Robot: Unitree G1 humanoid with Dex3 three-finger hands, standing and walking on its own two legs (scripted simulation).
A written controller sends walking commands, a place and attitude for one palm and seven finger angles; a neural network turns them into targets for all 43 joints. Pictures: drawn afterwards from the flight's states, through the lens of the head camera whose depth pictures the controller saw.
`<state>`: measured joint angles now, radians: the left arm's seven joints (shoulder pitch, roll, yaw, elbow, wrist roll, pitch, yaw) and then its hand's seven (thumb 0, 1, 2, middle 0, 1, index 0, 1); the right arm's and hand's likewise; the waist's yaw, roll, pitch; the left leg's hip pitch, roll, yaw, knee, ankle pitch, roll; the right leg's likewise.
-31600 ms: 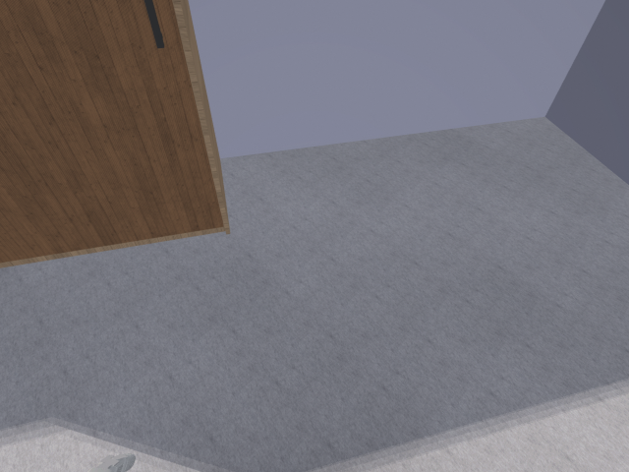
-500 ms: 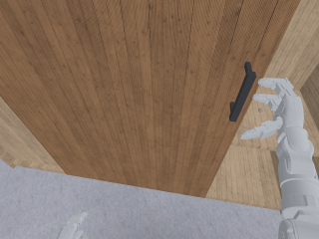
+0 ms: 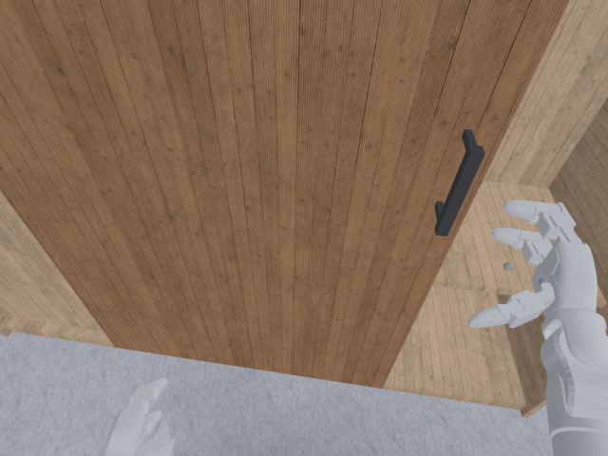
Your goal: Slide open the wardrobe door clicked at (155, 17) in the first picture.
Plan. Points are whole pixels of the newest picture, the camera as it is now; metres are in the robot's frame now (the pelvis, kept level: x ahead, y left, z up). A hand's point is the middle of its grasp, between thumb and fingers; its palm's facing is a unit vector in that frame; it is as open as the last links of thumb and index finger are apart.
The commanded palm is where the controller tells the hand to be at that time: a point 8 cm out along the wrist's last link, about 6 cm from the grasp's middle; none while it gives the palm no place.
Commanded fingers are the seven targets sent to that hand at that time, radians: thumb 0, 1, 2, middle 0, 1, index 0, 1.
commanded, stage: slip the hand off the handle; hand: right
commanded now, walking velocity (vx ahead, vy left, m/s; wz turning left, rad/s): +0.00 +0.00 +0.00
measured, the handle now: (454, 185) +0.46 -0.20 +0.14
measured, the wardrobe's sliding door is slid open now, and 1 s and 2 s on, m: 0.45 0.45 0.45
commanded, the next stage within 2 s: draw the hand back to the body in 0.22 s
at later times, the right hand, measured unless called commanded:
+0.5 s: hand (530, 293) +0.27 -0.23 +0.15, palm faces +0.19 +0.98 +0.02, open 14.7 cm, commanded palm +0.23 -0.27 +0.15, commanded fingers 0.00 0.55 -0.20 0.25 1.15 0.25 1.15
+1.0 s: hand (588, 342) +0.21 -0.25 +0.16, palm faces +0.38 +0.89 -0.24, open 13.9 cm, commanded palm +0.17 -0.28 +0.17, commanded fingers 0.00 0.04 -0.44 0.23 0.85 0.23 0.85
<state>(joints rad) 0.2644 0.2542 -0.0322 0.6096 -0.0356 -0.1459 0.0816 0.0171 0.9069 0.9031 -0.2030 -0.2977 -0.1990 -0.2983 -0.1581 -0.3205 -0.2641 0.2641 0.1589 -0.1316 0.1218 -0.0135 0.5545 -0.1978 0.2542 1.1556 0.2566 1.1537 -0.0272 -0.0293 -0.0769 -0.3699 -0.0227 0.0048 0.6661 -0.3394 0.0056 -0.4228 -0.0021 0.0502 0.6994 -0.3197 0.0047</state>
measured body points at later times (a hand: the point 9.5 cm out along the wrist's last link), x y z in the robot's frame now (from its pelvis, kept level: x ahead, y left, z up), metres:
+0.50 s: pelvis +0.00 +0.01 +0.00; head -0.03 +0.02 +0.45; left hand +0.19 +0.23 -0.06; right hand +0.25 -0.28 +0.15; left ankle +0.00 +0.12 -0.72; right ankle +0.03 -0.12 -0.72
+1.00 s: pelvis -0.01 +0.00 +0.01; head -0.04 +0.01 +0.46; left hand +0.20 +0.21 -0.05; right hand +0.18 -0.30 +0.18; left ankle +0.00 +0.12 -0.72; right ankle +0.03 -0.12 -0.72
